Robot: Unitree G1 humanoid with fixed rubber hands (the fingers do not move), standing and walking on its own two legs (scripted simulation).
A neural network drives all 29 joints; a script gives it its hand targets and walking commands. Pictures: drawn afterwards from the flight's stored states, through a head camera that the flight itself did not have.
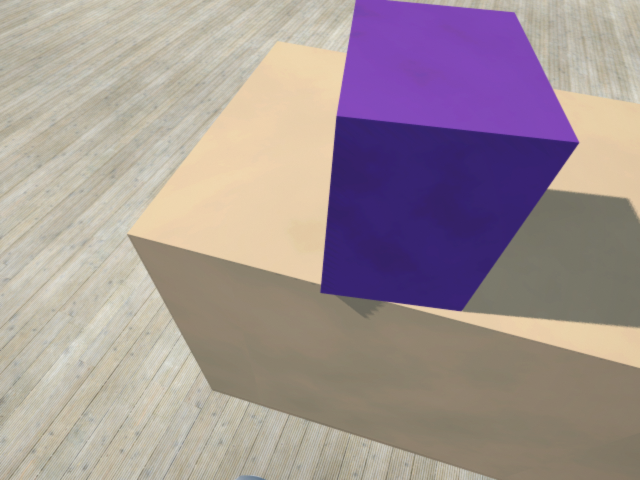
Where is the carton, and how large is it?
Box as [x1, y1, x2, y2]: [320, 0, 578, 310]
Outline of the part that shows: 356,0 336,116 320,292 461,310 572,152 578,141 514,12 390,0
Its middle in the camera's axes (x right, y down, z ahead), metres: +0.12 -0.10 +0.50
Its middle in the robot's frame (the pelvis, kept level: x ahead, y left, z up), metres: +0.47 -0.11 +0.14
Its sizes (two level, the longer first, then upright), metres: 0.262 0.196 0.284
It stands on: a pedestal, 0.76 m high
